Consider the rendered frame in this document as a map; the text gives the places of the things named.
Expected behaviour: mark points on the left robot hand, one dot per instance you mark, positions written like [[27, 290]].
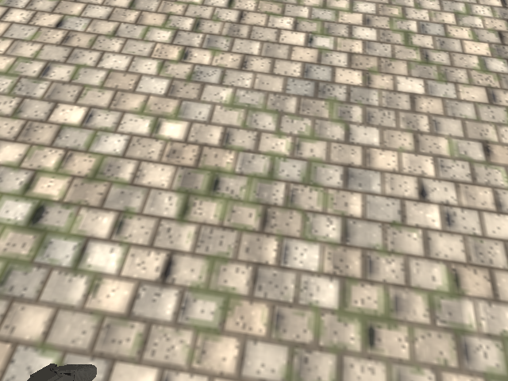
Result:
[[69, 372]]

